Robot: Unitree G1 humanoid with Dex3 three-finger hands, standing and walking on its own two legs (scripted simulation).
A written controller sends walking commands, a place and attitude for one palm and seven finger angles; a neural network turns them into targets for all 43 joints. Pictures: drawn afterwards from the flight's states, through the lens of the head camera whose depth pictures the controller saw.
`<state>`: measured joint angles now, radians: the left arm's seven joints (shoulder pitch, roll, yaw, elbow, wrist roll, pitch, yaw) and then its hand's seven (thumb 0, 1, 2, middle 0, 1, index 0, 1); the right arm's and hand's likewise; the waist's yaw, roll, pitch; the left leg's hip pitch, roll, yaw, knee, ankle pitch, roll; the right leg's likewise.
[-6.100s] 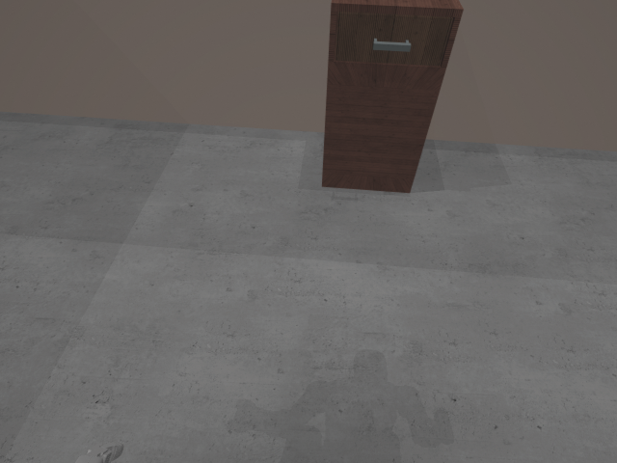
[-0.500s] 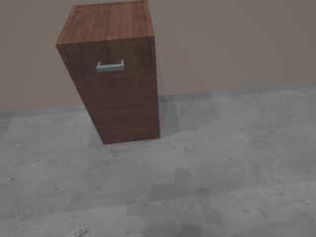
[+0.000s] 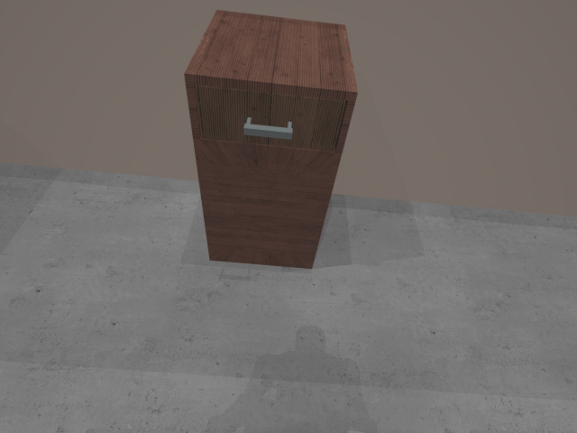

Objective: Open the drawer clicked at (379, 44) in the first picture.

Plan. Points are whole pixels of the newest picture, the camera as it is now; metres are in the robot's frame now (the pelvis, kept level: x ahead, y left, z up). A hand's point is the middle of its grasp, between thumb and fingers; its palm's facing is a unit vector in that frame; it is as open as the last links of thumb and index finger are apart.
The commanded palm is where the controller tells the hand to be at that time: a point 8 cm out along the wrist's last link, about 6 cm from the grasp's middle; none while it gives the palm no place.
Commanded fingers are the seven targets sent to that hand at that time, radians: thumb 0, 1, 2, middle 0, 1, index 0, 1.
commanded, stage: take the last steps up to it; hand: left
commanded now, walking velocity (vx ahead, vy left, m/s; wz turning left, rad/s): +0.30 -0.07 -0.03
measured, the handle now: (268, 127) +0.85 +0.10 -0.07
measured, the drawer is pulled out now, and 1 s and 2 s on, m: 0.00 0.00 0.00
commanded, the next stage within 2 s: come to a stop and stand still in 0.76 s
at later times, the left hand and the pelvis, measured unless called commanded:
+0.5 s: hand (234, 357) +0.28 +0.10 -0.18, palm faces -0.02 -0.99 -0.16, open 7.3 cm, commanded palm none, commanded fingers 0.00 0.90 0.90 -0.20 -0.30 -0.20 -0.30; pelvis +0.16 -0.06 -0.02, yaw +0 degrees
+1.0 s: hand (220, 345) +0.30 +0.13 -0.19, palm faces +0.08 -0.99 -0.15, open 7.4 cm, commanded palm none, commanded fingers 0.00 0.90 0.90 -0.20 -0.30 -0.20 -0.30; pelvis +0.32 -0.04 -0.01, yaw +0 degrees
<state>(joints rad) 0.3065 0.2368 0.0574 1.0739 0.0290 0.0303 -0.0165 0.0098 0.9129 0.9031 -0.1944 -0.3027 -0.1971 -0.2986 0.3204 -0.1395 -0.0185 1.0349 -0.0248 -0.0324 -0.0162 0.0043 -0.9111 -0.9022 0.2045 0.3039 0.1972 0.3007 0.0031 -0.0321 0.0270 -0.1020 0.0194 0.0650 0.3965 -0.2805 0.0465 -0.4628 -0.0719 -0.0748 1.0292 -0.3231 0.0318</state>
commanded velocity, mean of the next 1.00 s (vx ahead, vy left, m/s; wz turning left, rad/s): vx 0.16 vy -0.05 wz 0.01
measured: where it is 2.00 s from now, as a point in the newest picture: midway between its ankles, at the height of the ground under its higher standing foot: (291, 432)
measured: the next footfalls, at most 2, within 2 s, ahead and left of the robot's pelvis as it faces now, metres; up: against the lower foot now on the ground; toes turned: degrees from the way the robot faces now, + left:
right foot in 0.40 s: +0.25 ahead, -0.17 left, +0.00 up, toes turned -8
left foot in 0.80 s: +0.38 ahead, +0.06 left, +0.00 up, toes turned +10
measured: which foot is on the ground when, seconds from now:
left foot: down 0.00-0.40, up 0.42-0.78, down 0.80-1.00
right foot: up 0.00-0.38, down 0.40-0.82, up 0.84-1.00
